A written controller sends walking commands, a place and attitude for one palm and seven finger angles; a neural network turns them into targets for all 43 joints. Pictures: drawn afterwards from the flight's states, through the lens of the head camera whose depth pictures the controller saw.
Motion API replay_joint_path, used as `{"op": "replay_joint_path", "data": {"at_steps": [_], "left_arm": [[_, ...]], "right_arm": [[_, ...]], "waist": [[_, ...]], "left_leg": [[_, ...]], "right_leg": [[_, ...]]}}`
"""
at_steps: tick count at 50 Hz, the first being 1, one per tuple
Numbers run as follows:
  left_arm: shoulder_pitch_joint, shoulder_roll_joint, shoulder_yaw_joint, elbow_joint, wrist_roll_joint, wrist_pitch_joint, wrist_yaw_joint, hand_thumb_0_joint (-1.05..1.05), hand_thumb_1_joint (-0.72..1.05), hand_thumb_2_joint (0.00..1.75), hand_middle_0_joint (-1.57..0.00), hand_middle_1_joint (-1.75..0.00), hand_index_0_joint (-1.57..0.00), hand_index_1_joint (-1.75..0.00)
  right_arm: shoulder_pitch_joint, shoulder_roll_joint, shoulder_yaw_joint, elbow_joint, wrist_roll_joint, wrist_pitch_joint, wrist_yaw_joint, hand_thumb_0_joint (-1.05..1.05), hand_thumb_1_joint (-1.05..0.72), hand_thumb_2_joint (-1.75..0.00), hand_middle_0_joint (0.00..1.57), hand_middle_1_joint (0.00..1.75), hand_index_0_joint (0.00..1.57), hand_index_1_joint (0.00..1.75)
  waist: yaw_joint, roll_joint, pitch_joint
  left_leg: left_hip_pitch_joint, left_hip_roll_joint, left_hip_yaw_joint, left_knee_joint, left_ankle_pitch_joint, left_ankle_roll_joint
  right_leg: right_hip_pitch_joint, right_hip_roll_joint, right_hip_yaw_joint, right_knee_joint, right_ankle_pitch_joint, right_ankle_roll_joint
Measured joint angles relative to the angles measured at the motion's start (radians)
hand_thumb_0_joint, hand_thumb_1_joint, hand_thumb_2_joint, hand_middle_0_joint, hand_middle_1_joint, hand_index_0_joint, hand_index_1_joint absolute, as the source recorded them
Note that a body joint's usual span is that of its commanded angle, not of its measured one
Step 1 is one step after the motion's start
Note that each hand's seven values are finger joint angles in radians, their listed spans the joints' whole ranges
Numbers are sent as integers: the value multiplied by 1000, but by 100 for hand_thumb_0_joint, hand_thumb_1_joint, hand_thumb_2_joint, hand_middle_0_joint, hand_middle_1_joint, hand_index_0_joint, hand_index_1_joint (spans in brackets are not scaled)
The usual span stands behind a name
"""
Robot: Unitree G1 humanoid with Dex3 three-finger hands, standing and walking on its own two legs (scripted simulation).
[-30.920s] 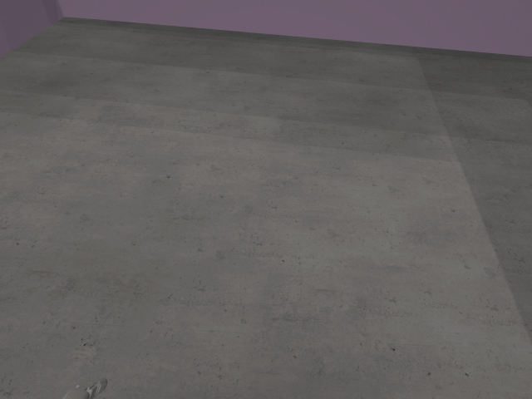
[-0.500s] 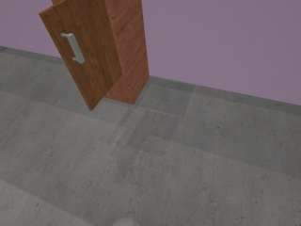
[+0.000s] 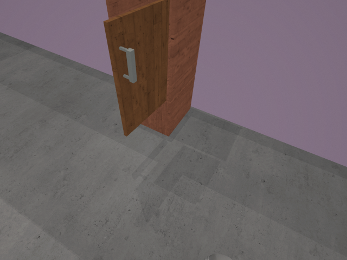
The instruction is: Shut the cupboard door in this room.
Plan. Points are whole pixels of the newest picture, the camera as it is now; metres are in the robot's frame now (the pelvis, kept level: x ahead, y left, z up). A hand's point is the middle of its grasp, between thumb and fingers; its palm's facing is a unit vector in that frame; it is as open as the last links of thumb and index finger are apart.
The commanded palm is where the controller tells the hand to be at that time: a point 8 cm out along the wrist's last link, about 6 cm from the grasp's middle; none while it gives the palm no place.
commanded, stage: take the last steps up to it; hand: left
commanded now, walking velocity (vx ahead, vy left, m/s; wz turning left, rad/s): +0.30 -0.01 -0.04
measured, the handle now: (127, 64) +0.80 +0.26 +0.02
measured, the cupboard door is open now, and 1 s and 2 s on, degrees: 86 86 86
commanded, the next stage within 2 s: come to a stop and stand still in 0.74 s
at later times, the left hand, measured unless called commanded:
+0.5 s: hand (140, 222) +0.26 +0.12 -0.16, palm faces +0.04 -0.97 -0.23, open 7.2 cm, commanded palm none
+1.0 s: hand (129, 225) +0.25 +0.15 -0.19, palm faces +0.11 -0.98 -0.14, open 7.4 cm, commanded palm none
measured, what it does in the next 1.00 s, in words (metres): walks ahead: right foot, then left foot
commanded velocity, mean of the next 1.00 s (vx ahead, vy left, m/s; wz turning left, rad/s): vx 0.14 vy -0.01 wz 0.03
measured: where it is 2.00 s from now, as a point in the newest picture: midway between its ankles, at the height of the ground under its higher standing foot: (184, 251)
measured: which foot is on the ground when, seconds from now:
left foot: down 0.00-0.30, up 0.32-0.84, down 0.86-1.00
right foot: up 0.00-0.28, down 0.30-0.86, up 0.88-1.00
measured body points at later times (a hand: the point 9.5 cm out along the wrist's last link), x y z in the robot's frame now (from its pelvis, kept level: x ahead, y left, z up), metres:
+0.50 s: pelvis +0.18 -0.07 -0.01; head +0.19 -0.09 +0.44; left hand +0.25 +0.17 -0.15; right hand +0.14 -0.30 -0.17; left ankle +0.15 +0.09 -0.64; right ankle +0.23 -0.14 -0.74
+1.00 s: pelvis +0.32 +0.00 -0.01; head +0.35 +0.02 +0.44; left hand +0.25 +0.20 -0.17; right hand +0.44 -0.21 -0.15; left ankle +0.35 +0.08 -0.74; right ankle +0.28 -0.15 -0.70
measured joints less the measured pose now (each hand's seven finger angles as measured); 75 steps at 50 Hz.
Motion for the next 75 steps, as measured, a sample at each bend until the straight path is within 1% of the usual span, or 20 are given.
{"op": "replay_joint_path", "data": {"at_steps": [4,7,11,14,16,19,22,28,36,42,44,46,48,53,60,64,67,69,72,75], "left_arm": [[-50,-8,2,-24,-4,1,-1,1,91,90,-20,-30,-20,-29],[-93,-15,0,-39,-8,2,-5,1,91,90,-20,-30,-20,-29],[-158,-27,-6,-63,-12,-5,-9,1,91,90,-20,-30,-20,-29],[-193,-37,-12,-86,-13,-29,-10,1,91,90,-20,-30,-20,-29],[-200,-35,-12,-99,-7,-65,-7,0,91,90,-20,-30,-20,-29],[-200,-45,-12,-93,-16,-88,3,0,91,90,-20,-30,-20,-29],[-166,-58,-12,-69,-20,-78,14,0,91,90,-20,-30,-21,-29],[-76,-41,0,-22,-12,-80,28,-1,94,90,-21,-30,-21,-29],[35,-73,-18,32,-7,-94,21,0,92,90,-20,-30,-20,-29],[99,-93,-22,68,-5,-81,26,0,91,90,-20,-30,-21,-29],[112,-92,-23,83,-11,-66,28,0,91,90,-21,-30,-21,-29],[99,-86,-30,96,-18,-47,37,0,91,90,-20,-30,-20,-29],[79,-83,-32,101,-20,-31,48,0,91,90,-20,-30,-20,-29],[-2,-57,-16,61,-14,3,49,0,91,90,-20,-30,-20,-29],[-107,24,33,-43,-6,41,42,0,91,90,-20,-30,-20,-29],[-136,38,35,-71,-7,46,37,0,91,90,-20,-30,-20,-29],[-116,38,9,-126,-3,41,27,0,91,90,-20,-30,-20,-29],[-95,45,3,-153,2,25,27,0,91,90,-20,-30,-20,-29],[-111,5,-15,-150,13,25,26,0,91,90,-20,-30,-20,-29],[-114,4,-20,-162,8,15,21,0,91,90,-20,-30,-21,-29]], "right_arm": [[72,19,4,45,2,-7,-4,0,-92,-90,20,30,20,30],[118,33,4,74,-2,-12,-8,0,-92,-90,20,30,20,30],[165,42,3,105,-9,-14,-10,0,-91,-90,20,30,20,30],[192,40,1,130,-8,-8,-9,0,-91,-90,20,30,20,30],[202,45,-2,146,0,2,-2,0,-91,-90,20,30,20,30],[155,36,-11,138,11,23,5,0,-91,-90,20,30,20,30],[87,15,-26,102,2,35,10,0,-91,-90,20,30,20,30],[-35,-12,-39,17,-15,38,18,0,-91,-90,19,30,20,30],[-125,-16,-30,-6,-13,38,33,0,-91,-90,19,30,19,30],[-178,1,-10,-12,-10,23,34,0,-91,-90,19,30,20,30],[-189,13,-3,-18,-12,1,28,0,-91,-90,19,30,20,30],[-201,30,10,-18,-7,-8,14,0,-91,-90,19,30,20,30],[-208,47,18,-10,0,-6,-5,-1,-91,-90,20,30,20,30],[-236,45,0,-19,9,9,-33,-4,-95,-90,20,30,20,30],[-198,15,-21,-12,-4,48,-32,-3,-93,-90,20,30,20,30],[-160,-3,-33,-6,-12,58,-23,-2,-92,-90,20,30,20,30],[-114,-33,-35,-36,-20,70,-11,-1,-91,-90,20,30,20,30],[-84,-45,-41,-64,-18,74,-7,-1,-91,-90,20,30,20,30],[-70,-91,-55,-86,-16,86,-4,0,-91,-90,20,30,20,30],[-44,-107,-49,-93,-16,74,-2,0,-91,-90,20,30,20,30]], "waist": [[-12,-5,10],[-34,0,22],[-69,15,47],[-79,37,59],[-69,33,63],[-68,39,81],[-59,44,68],[-46,54,19],[7,55,-4],[50,33,18],[47,10,28],[50,-8,48],[44,-12,57],[10,-10,77],[-4,-22,68],[-21,-12,57],[-31,17,22],[-37,3,-10],[-65,78,7],[-74,79,1]], "left_leg": [[57,-11,5,-50,-10,-4],[92,-7,6,-65,-33,-13],[130,9,6,-54,-86,-37],[140,39,11,21,-161,-61],[71,59,9,236,-216,-64],[-157,61,-65,748,-197,-43],[-342,89,-71,919,-73,-40],[-538,146,-76,797,72,-82],[-506,148,-38,485,101,-112],[-362,97,11,236,88,-87],[-321,74,32,201,108,-39],[-299,62,52,227,60,-11],[-260,60,64,203,49,-4],[-212,65,67,136,78,-2],[-234,102,50,129,99,-27],[-253,117,46,135,110,-47],[-309,139,39,195,94,-71],[-369,131,46,289,47,-84],[-400,117,-52,386,-67,-61],[-376,94,-89,365,-2,-47]], "right_leg": [[-66,-4,0,-19,57,11],[-73,-2,-17,-110,75,6],[-30,14,-40,-299,64,-21],[51,50,-65,-438,60,-52],[101,63,-74,-484,156,-89],[139,71,-94,-436,63,-122],[213,83,-101,-514,54,-117],[318,106,-105,-661,75,-116],[424,106,-120,-746,39,-87],[462,68,-127,-685,-51,-33],[424,34,-112,-557,-111,-22],[352,23,-53,-364,-224,-19],[298,27,-18,-273,-267,-6],[182,35,19,-191,-211,12],[53,71,58,27,-121,25],[99,63,54,-76,-123,22],[194,56,29,-353,-78,-5],[241,38,54,-501,-51,-16],[233,67,27,-432,-74,-11],[241,69,24,-401,-80,-21]]}}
